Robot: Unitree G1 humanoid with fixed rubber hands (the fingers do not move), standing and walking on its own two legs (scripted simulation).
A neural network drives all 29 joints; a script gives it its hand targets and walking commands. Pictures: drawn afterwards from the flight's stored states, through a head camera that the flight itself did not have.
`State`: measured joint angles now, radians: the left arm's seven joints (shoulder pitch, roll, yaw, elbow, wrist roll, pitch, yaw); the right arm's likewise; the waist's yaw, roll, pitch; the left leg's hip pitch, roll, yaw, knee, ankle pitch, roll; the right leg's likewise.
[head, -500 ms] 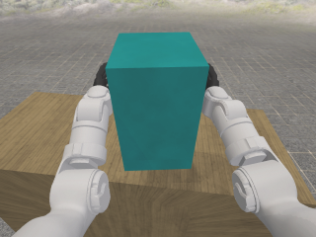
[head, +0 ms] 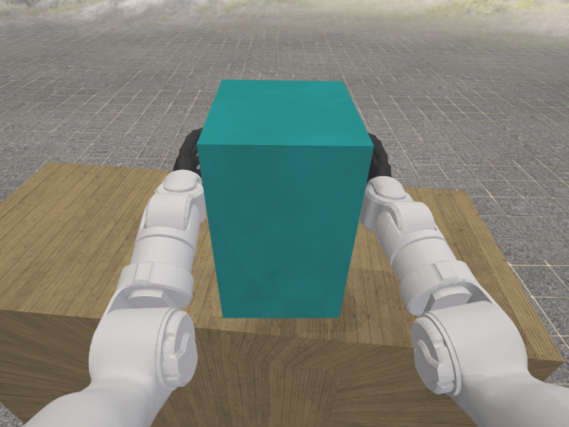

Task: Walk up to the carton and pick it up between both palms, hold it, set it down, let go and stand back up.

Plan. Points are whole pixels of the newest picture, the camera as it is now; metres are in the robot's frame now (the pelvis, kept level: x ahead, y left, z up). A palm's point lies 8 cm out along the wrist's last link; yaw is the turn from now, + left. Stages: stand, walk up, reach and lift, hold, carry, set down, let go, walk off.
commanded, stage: set down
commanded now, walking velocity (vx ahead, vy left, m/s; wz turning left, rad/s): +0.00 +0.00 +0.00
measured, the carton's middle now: (281, 201) +0.40 -0.03 +0.17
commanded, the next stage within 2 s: none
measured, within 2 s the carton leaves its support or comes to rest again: rests again in 1.86 s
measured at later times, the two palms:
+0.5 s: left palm (200, 188) +0.44 +0.09 +0.18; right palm (380, 198) +0.38 -0.18 +0.18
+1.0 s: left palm (207, 196) +0.45 +0.08 +0.16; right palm (378, 211) +0.38 -0.18 +0.15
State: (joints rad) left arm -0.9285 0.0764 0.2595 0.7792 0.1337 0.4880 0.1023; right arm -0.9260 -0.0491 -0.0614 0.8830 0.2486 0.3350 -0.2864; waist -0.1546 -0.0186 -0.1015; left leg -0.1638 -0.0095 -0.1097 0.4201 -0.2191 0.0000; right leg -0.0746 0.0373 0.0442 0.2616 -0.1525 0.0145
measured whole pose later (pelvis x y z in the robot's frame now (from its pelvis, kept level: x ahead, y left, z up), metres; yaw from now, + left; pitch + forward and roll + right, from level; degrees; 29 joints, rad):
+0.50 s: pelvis +0.01 +0.00 +0.00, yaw -1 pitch +0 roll -2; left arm -0.94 0.09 0.23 0.95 0.11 0.36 0.10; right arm -0.89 -0.01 -0.13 0.92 0.17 0.28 -0.28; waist -0.17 -0.02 -0.11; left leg -0.17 -0.01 -0.10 0.40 -0.22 0.00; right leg -0.10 0.03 0.04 0.27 -0.16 0.01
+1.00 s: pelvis +0.02 +0.00 +0.00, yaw -1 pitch +1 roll -2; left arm -0.91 0.08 0.21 0.98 0.11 0.29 0.10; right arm -0.81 0.02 -0.17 0.88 0.11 0.24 -0.27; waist -0.17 -0.02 -0.12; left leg -0.19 -0.01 -0.09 0.42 -0.24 0.01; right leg -0.12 0.03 0.04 0.29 -0.18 0.02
